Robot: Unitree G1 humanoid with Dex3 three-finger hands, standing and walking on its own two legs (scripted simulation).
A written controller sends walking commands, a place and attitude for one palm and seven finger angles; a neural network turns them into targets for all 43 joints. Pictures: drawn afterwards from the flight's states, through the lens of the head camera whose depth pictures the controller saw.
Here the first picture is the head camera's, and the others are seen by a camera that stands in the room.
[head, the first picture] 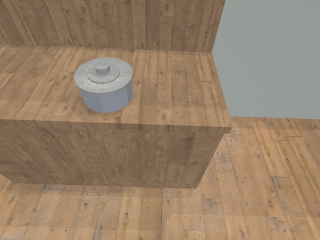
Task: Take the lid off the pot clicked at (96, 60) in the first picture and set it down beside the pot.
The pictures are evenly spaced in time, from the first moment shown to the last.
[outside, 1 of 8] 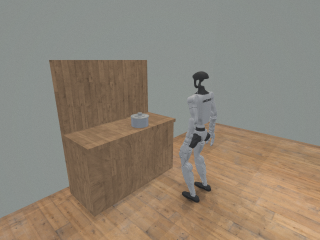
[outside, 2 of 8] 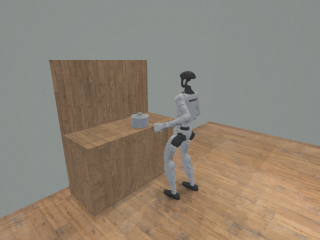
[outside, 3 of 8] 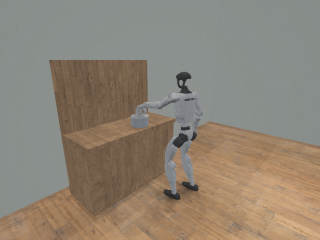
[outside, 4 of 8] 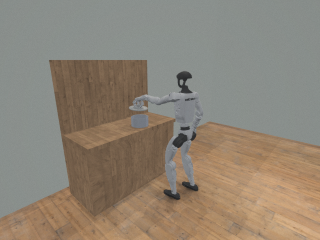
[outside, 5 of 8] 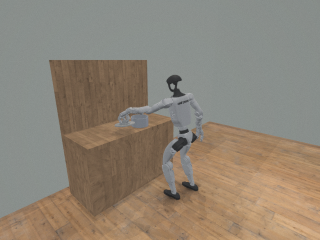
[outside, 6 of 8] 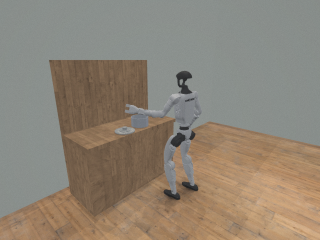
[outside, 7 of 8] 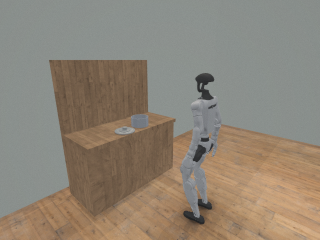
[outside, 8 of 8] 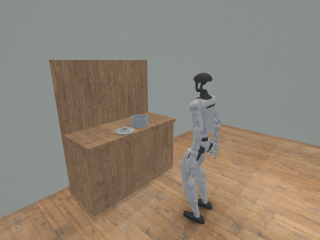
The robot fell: no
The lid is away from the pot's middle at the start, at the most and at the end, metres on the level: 0.00 0.26 0.25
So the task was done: yes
